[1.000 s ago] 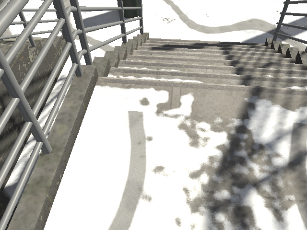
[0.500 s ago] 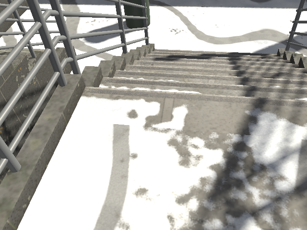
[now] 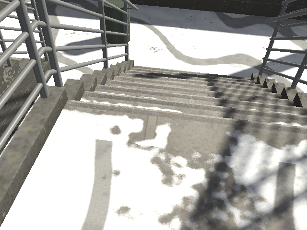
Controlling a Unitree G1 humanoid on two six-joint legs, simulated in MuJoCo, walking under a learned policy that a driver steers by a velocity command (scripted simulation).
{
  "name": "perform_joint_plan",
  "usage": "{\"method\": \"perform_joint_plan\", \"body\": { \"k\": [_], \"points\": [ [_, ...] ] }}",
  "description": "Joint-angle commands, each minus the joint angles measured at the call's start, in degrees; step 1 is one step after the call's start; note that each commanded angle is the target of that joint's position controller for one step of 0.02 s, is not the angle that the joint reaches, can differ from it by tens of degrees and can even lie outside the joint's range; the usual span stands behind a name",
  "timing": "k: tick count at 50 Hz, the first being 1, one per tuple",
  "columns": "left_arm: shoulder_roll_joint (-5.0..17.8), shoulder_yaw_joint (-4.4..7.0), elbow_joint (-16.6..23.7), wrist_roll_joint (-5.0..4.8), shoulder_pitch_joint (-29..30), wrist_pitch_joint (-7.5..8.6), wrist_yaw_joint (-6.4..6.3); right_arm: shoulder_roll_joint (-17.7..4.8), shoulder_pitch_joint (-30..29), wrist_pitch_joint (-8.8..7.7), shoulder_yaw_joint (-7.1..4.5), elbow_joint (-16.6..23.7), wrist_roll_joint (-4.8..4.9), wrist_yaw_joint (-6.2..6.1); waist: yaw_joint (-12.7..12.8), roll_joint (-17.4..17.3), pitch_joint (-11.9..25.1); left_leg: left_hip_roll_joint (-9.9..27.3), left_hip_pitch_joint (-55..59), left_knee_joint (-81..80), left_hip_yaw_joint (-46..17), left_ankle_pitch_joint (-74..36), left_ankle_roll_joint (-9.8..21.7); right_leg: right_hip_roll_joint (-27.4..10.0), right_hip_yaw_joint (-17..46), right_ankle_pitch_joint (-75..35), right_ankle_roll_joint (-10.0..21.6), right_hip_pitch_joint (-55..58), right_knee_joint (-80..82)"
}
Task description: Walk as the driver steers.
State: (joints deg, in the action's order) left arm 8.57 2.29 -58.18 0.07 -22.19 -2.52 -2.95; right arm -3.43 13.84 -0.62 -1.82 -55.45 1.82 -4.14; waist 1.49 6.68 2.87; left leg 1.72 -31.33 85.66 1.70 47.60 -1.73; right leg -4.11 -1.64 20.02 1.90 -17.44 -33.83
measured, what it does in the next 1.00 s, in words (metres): walks ahead: left foot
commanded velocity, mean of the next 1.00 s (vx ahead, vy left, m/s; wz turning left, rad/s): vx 0.41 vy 0.00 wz -0.10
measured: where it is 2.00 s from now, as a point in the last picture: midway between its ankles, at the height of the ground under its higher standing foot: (149, 178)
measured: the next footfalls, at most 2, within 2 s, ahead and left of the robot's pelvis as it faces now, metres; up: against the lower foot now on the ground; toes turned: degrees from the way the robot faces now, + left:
left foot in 0.54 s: +0.29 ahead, +0.20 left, +0.00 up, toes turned +4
right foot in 1.12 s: +0.61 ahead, +0.01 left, +0.00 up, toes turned -9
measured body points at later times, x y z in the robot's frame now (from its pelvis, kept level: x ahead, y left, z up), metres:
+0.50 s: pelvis +0.15 +0.07 -0.01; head +0.15 +0.07 +0.44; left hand +0.04 +0.28 -0.16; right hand +0.41 -0.11 -0.08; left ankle +0.27 +0.20 -0.73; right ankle +0.02 -0.08 -0.74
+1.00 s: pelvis +0.40 +0.12 -0.01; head +0.42 +0.13 +0.44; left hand +0.62 +0.34 -0.11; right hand +0.34 -0.13 -0.15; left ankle +0.25 +0.19 -0.74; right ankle +0.57 -0.02 -0.70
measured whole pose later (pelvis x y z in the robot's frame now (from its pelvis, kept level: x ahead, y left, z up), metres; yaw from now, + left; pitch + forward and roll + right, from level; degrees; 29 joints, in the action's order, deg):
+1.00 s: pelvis +0.40 +0.12 -0.01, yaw -4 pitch +3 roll +0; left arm 11.8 4.5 -45.7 -1.0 -2.8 3.3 1.8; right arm -11.3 22.8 -5.5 -2.2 -61.2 -0.2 -1.8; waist -3.0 2.0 2.3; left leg -3.0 2.9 14.4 8.0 21.0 3.2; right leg -0.1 3.2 -5.9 4.0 -41.6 -41.1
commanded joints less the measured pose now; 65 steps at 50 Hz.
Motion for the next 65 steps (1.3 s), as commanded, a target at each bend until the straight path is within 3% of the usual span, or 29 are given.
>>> {"method": "perform_joint_plan", "body": {
  "k": [1,3,4,5,6,7,8,9,10,12,16,22,24,26,27,28,29,30,33,38,49,54,55,56,57,58,59,61,65],
  "points": [
    [-0.7,0.92,0.5,0.21,-6.8,0.75,0.08,-7.7,-1.0,-2.99,-1.54,1.2,1.31,1.26,1.8,-18.3,-14.3,5.0,-16.8,-39.6,-20.9,8.3,9.5,5.5,-4.4,5.4,1.8,-2.2,-12.9],
    [-0.4,2.05,-5.6,0.73,-19.1,2.46,0.75,-4.9,-7.8,-3.24,-1.81,2.3,2.07,1.35,8.0,-15.4,-9.2,4.4,-23.3,-23.0,-18.6,-1.4,8.1,3.2,-1.4,0.7,4.9,7.9,-10.7],
    [-0.9,2.35,-10.2,1.0,-31.6,3.09,1.26,-2.9,-15.8,-3.06,-1.31,4.1,1.94,1.52,16.3,-10.6,-3.8,-0.7,-31.2,-2.8,-7.1,-13.0,4.3,0.1,0.2,0.1,7.9,22.2,-3.6],
    [0.5,2.19,-10.6,0.17,-29.6,4.0,2.06,1.1,-16.0,-2.37,-0.3,5.6,2.21,1.93,13.8,1.5,-2.6,-3.8,-37.7,18.2,3.8,-14.1,3.3,-8.3,14.1,6.1,10.6,24.6,4.3],
    [-2.4,0.25,-8.3,-0.16,-23.2,4.41,3.36,0.0,-11.5,-2.6,-0.69,4.3,1.35,1.93,9.3,-4.3,-2.5,-2.5,-39.0,29.0,-2.1,-18.2,6.0,-6.5,16.3,5.8,8.7,21.1,3.1],
    [4.0,1.15,-6.3,0.77,-16.0,4.56,3.51,1.8,-5.8,-3.01,0.02,7.2,1.96,1.98,2.9,5.1,-0.9,-0.2,-41.4,23.4,-5.2,-22.9,7.0,-12.7,36.4,27.5,14.1,18.0,16.8],
    [7.0,1.71,-5.2,1.38,-11.9,4.87,2.86,-1.2,-8.5,-3.55,0.0,9.1,2.77,1.86,2.2,5.8,-5.3,4.0,-45.8,16.5,-8.1,-26.1,5.8,-19.7,47.6,35.9,16.2,15.6,21.4],
    [3.0,0.26,-5.0,2.16,-9.8,5.18,2.42,-5.1,-12.5,-3.7,-0.79,10.4,2.19,1.67,2.0,-0.6,-8.0,5.2,-48.1,14.2,-10.3,-29.4,4.9,-20.1,46.2,31.0,14.8,14.6,19.9],
    [1.5,-0.68,-4.1,2.62,-7.2,5.12,1.48,-3.9,-12.3,-2.96,-0.63,10.6,0.41,1.59,0.6,-3.1,-8.7,5.9,-46.0,8.2,-9.2,-34.1,2.5,-17.5,39.3,25.1,13.2,10.9,18.0],
    [3.2,-0.63,-2.8,2.76,-5.6,4.98,0.45,-5.0,-8.9,-1.82,-1.18,8.8,-1.62,1.41,-0.4,-3.7,-9.3,6.0,-35.0,-7.0,-7.2,-43.6,0.7,-12.9,27.2,13.5,11.5,2.3,17.4],
    [5.8,0.59,-1.5,-0.64,-6.9,5.45,-0.16,-5.9,-14.9,-1.83,-0.91,10.6,-0.05,2.5,1.7,1.5,-9.5,3.3,-11.2,-29.1,-2.6,-51.7,-0.7,-9.3,13.5,2.2,9.5,-6.1,24.9],
    [7.4,2.4,-2.2,-1.21,-11.4,5.37,0.11,-7.0,-25.1,-4.08,-1.5,13.1,0.76,5.07,5.8,-0.6,-12.2,-0.2,-6.2,-51.5,1.4,-46.4,1.4,-11.4,9.1,-1.9,8.2,10.2,23.2],
    [7.3,2.95,-2.6,-1.04,-12.3,5.18,0.34,-9.0,-23.1,-4.7,-2.27,12.8,0.95,5.28,4.4,-0.1,-11.1,-0.8,-1.8,-55.1,1.8,-40.0,3.9,-12.0,9.0,-2.4,7.2,12.8,19.2],
    [6.9,3.0,-1.7,-0.13,-9.2,5.52,1.07,-12.6,-8.7,-4.6,-4.43,9.0,0.24,4.98,-3.4,1.1,-3.2,-2.5,16.8,-53.8,2.1,-34.5,7.0,-8.3,4.7,-18.5,5.6,8.7,2.9],
    [5.9,2.53,0.4,0.49,-6.1,6.14,1.56,-17.0,5.5,-4.46,-5.89,5.7,-0.34,4.4,-9.5,-7.2,6.8,7.6,38.1,-52.7,-11.9,-38.4,10.3,-5.2,0.7,-13.8,2.9,-6.7,-19.5],
    [0.4,1.21,2.5,-0.9,-7.6,8.59,2.39,-22.8,12.6,-4.71,-6.55,3.6,-1.06,4.97,-8.2,-23.9,14.4,19.9,54.4,-66.1,-43.9,-24.7,18.8,5.4,4.1,13.0,0.1,-29.1,-39.6],
    [4.2,2.47,2.4,-2.96,-5.4,10.56,2.89,-20.5,15.8,-5.1,-6.12,2.2,-1.34,5.56,-9.5,-21.4,13.3,21.7,54.9,-71.2,-51.1,-16.6,20.9,5.1,11.9,12.1,0.5,-37.9,-47.4],
    [7.1,3.17,4.1,-3.25,0.9,10.96,2.8,-16.8,10.0,-5.4,-4.96,2.6,-1.47,5.68,-8.7,-19.1,4.9,19.4,49.1,-70.0,-41.0,-21.0,18.6,3.0,10.2,6.9,1.9,-43.6,-49.2],
    [6.7,3.94,5.2,-0.79,3.0,8.51,0.64,-10.4,-5.8,-6.06,-2.48,5.3,-2.05,5.82,0.0,-11.1,1.8,11.4,24.7,-70.6,-19.3,-40.2,11.8,-4.2,7.7,-9.9,2.5,-28.2,-38.3],
    [5.6,3.88,8.1,-0.95,8.0,6.84,1.85,-15.3,1.8,-6.31,-2.88,0.5,-2.17,3.54,-0.1,-9.5,-0.9,10.6,20.8,-73.7,-9.8,-56.3,10.1,-1.2,9.9,-20.1,2.0,-28.8,-28.0],
    [5.3,2.13,17.6,-1.22,25.5,6.43,5.28,-16.2,12.2,-5.05,-1.88,-4.8,-2.4,2.09,-4.7,-9.7,-7.5,13.3,38.2,-71.8,1.5,-67.5,6.1,3.2,4.8,-24.1,2.3,-33.1,-7.2],
    [7.1,2.69,19.4,-1.51,22.0,6.46,7.36,-20.9,9.1,-2.87,-3.13,-1.0,-1.3,0.63,-0.2,-14.9,-2.2,13.2,36.5,-52.5,6.0,-107.1,5.9,9.4,-7.2,-7.9,6.6,-13.0,-3.2],
    [10.6,4.22,16.9,-1.66,11.5,6.54,7.17,-21.7,6.7,-2.98,-3.41,0.5,-0.98,0.86,5.4,-14.8,2.7,11.9,31.4,-40.4,6.7,-106.2,5.6,10.2,-5.4,-13.0,9.0,1.6,3.1],
    [15.8,5.99,14.7,-1.32,1.0,6.28,6.27,-21.3,4.8,-4.28,-3.28,2.7,-1.39,1.37,9.7,-9.4,9.0,8.7,16.2,-22.0,7.0,-83.7,4.0,2.3,8.9,-18.1,13.0,21.7,5.8],
    [21.0,6.74,15.7,-1.57,1.4,6.28,5.84,-12.7,9.3,-6.52,-0.71,5.5,-2.58,3.62,3.1,8.2,16.3,-5.9,-10.7,1.2,0.7,-19.1,0.5,-15.2,44.5,-19.5,26.7,43.7,10.1],
    [16.6,5.5,14.6,-0.46,-2.4,5.72,4.7,-16.7,3.3,-10.08,-1.33,7.2,-1.46,5.18,6.3,2.6,20.8,-3.9,-17.3,3.4,-11.8,-19.3,3.2,-14.4,48.9,-11.3,25.8,45.6,16.0],
    [12.5,4.56,14.9,0.07,1.5,6.11,4.17,-18.5,-2.4,-10.81,-1.85,9.6,0.56,5.2,5.5,-0.9,12.0,-0.5,-21.1,-1.5,-11.5,-23.5,4.2,-12.0,39.1,-12.2,21.9,39.8,16.7],
    [8.2,3.08,16.2,-1.34,9.8,7.01,4.46,-17.4,-3.7,-9.62,-2.16,9.8,-1.49,4.39,-0.5,-11.2,2.3,3.4,-13.9,-14.5,-8.6,-28.4,3.5,-6.5,26.8,-21.4,17.0,20.4,19.5],
    [12.1,3.84,17.8,-1.59,10.8,6.85,3.13,-16.1,-4.5,-7.21,-2.54,13.1,-2.82,3.72,-3.6,-7.4,-1.7,4.0,-5.5,-28.2,-4.3,-32.3,-0.8,-2.7,18.9,-30.5,16.5,2.3,21.0]
  ]
}}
